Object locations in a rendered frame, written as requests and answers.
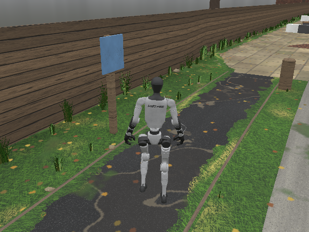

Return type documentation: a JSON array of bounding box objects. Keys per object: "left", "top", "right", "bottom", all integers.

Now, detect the robot head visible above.
[{"left": 148, "top": 77, "right": 165, "bottom": 101}]

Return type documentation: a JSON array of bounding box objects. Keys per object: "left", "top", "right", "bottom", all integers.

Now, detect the robot left hand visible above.
[{"left": 124, "top": 134, "right": 135, "bottom": 145}]

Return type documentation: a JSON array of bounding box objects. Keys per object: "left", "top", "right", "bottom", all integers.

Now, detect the robot right upper arm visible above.
[{"left": 166, "top": 98, "right": 179, "bottom": 125}]

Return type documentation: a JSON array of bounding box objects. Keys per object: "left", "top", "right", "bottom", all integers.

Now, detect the robot right forearm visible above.
[{"left": 174, "top": 119, "right": 183, "bottom": 137}]

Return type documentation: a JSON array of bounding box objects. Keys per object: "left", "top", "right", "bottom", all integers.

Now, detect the robot right foot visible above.
[{"left": 160, "top": 191, "right": 167, "bottom": 203}]

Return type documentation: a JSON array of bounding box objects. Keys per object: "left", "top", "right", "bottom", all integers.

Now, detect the robot left forearm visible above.
[{"left": 126, "top": 117, "right": 136, "bottom": 136}]

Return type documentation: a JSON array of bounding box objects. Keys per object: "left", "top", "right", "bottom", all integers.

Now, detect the robot left upper arm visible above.
[{"left": 132, "top": 97, "right": 146, "bottom": 124}]

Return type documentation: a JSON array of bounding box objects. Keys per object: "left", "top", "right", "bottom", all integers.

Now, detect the robot right hand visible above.
[{"left": 173, "top": 135, "right": 184, "bottom": 145}]

